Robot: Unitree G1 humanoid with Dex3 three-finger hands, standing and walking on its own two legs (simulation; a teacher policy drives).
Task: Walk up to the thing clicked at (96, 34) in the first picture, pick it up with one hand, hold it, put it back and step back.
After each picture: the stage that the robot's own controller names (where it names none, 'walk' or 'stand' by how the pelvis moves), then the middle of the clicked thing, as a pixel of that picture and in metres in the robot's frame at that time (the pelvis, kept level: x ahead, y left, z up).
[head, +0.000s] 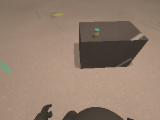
stand; (96, 33) +1.04 -0.04 -0.09
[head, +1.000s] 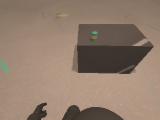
walk; (94, 36) +0.93 +0.02 -0.06
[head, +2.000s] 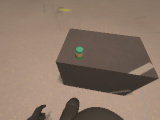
walk; (79, 53) +0.56 +0.17 -0.06
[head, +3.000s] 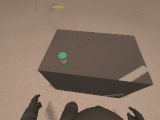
stand; (63, 59) +0.45 +0.25 -0.05
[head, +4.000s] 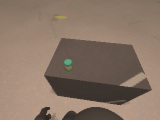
walk; (68, 65) +0.45 +0.21 -0.09
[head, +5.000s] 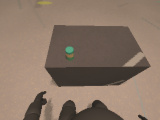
stand; (69, 53) +0.50 +0.18 -0.05
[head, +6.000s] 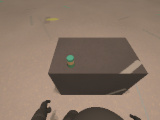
stand; (70, 61) +0.51 +0.21 -0.08
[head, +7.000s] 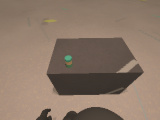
stand; (68, 61) +0.52 +0.22 -0.09
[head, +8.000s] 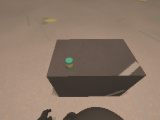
stand; (69, 64) +0.49 +0.20 -0.09
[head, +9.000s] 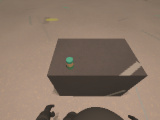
stand; (70, 63) +0.49 +0.21 -0.09
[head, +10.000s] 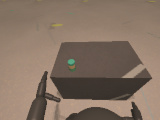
rise first; (71, 65) +0.49 +0.21 -0.09
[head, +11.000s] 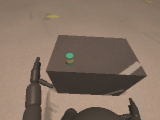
go down; (70, 59) +0.51 +0.20 -0.07
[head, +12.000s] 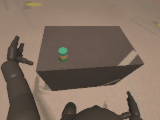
go down; (63, 55) +0.49 +0.20 -0.02
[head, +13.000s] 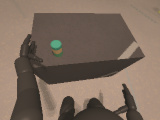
close in; (57, 49) +0.49 +0.20 +0.00
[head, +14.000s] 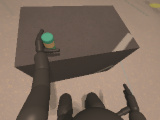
close; (49, 43) +0.52 +0.21 +0.03
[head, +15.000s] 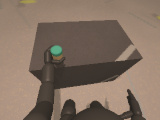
lift; (57, 55) +0.43 +0.19 +0.06
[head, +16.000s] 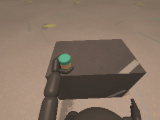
lift; (66, 64) +0.32 +0.16 +0.15
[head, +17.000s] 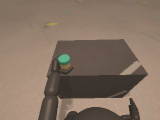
hold; (65, 64) +0.33 +0.17 +0.13
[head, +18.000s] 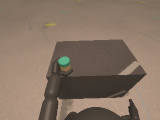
hold; (65, 66) +0.32 +0.17 +0.12
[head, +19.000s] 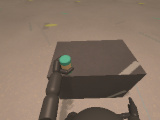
crouch; (66, 65) +0.34 +0.17 +0.12
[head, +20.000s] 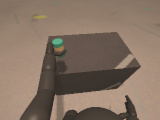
crouch; (59, 48) +0.45 +0.20 +0.13
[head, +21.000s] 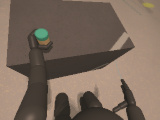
lower; (43, 39) +0.52 +0.22 +0.03
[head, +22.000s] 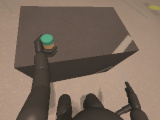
lower; (48, 44) +0.50 +0.21 +0.03
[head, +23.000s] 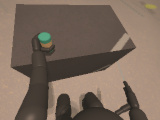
lower; (46, 43) +0.52 +0.22 +0.03
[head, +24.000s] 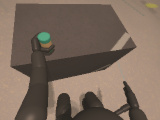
lower; (46, 43) +0.51 +0.22 +0.03
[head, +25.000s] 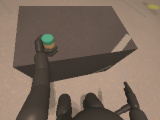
loosen; (49, 44) +0.51 +0.21 +0.03
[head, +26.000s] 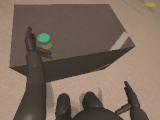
withdraw; (46, 43) +0.51 +0.21 +0.03
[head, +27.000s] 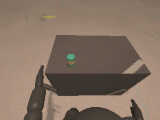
sink last; (71, 61) +0.48 +0.18 -0.04
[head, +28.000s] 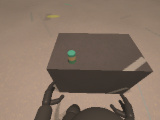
stand; (71, 57) +0.51 +0.20 -0.03
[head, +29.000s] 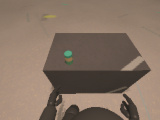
stand; (68, 58) +0.50 +0.21 -0.02
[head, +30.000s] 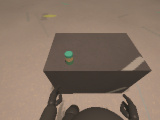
stand; (69, 58) +0.50 +0.20 -0.02
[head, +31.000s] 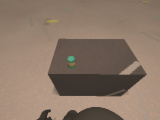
stand; (71, 62) +0.51 +0.19 -0.08
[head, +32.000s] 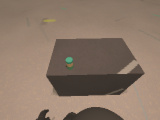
stand; (69, 63) +0.50 +0.20 -0.09
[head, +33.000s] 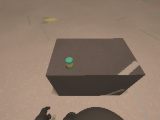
stand; (69, 63) +0.49 +0.20 -0.09
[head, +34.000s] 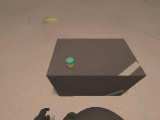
walk; (70, 63) +0.49 +0.20 -0.09
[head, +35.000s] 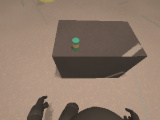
walk; (75, 44) +0.62 +0.16 -0.07
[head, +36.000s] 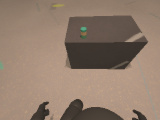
walk; (83, 33) +0.86 +0.16 -0.08
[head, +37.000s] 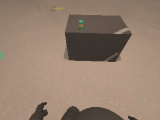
stand; (80, 25) +1.12 +0.20 -0.07
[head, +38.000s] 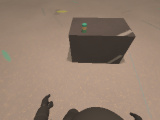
stand; (84, 28) +1.12 +0.18 -0.08
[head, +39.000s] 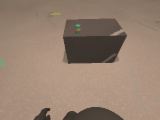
stand; (78, 29) +1.13 +0.22 -0.09
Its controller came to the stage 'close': yes
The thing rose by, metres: 0.23
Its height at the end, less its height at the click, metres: +0.00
